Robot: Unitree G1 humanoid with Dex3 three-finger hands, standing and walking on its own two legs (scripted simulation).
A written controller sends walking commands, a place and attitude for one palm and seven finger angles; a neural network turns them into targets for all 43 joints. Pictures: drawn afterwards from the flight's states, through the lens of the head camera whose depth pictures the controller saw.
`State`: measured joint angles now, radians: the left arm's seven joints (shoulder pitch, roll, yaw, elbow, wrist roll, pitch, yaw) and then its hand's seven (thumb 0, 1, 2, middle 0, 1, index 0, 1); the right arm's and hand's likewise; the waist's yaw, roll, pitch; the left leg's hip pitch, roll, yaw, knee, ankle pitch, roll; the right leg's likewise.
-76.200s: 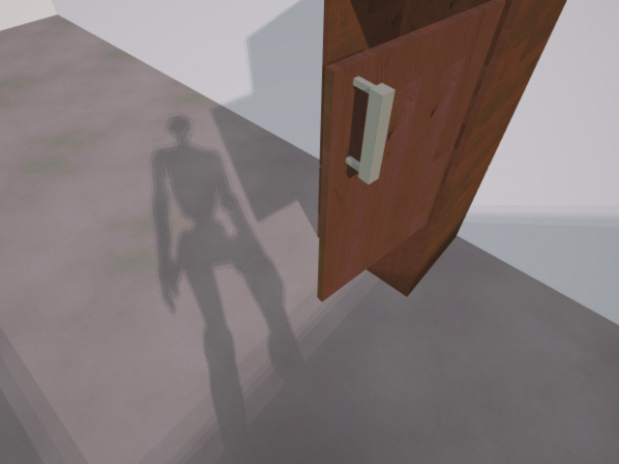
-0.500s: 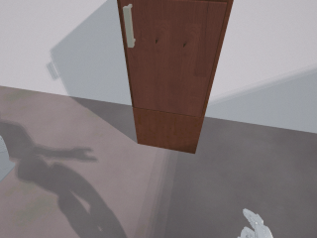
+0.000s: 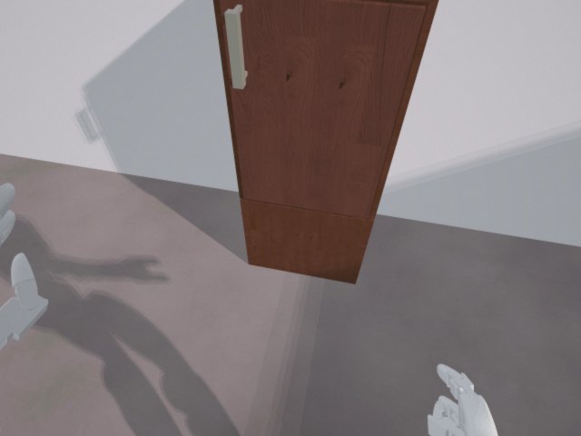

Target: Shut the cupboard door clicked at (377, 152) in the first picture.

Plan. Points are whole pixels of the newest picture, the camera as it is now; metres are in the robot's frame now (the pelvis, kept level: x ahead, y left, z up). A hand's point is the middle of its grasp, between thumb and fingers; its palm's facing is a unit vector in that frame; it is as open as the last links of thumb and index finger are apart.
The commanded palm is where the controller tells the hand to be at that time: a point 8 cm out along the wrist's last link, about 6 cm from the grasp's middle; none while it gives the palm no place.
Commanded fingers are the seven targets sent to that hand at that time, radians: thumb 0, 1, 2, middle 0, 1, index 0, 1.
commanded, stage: stop stepping back and stand still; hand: left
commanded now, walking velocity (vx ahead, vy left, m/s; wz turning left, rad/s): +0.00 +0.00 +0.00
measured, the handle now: (239, 47) +0.83 +0.16 +0.15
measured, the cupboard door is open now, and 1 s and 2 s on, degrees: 0 0 0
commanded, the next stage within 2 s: let the arm hang, fingers relaxed in 0.68 s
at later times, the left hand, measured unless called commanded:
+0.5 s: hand out of the picture +0.15 +0.31 +0.16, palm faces +0.46 -0.80 -0.39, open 7.5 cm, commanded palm +0.09 +0.34 +0.18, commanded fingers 0.00 0.90 0.90 -0.20 -0.30 -0.20 -0.30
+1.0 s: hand out of the picture +0.06 +0.26 -0.12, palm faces +0.00 -0.95 -0.31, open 7.4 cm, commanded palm none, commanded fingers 0.00 0.90 0.90 -0.20 -0.30 -0.20 -0.30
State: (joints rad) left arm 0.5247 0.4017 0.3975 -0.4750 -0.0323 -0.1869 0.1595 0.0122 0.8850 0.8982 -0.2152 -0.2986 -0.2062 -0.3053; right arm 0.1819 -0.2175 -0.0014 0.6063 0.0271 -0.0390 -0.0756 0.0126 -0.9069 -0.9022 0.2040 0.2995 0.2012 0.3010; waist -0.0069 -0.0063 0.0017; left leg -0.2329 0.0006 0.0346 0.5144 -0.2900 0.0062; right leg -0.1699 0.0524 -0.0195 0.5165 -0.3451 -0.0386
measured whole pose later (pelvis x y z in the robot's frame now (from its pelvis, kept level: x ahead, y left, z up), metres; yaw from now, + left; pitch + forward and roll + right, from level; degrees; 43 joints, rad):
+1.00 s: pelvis -0.06 +0.05 +0.00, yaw +1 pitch -1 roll +0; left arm 0.29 0.27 0.02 0.61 0.03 0.05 0.00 0.01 0.90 0.90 -0.20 -0.30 -0.19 -0.30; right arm 0.14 -0.30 0.01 0.84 -0.01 -0.03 0.01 0.01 -0.91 -0.90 0.21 0.30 0.20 0.30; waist -0.02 0.03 0.01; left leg -0.31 -0.06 0.05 0.53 -0.20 0.08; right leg -0.25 -0.01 -0.02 0.55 -0.29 0.01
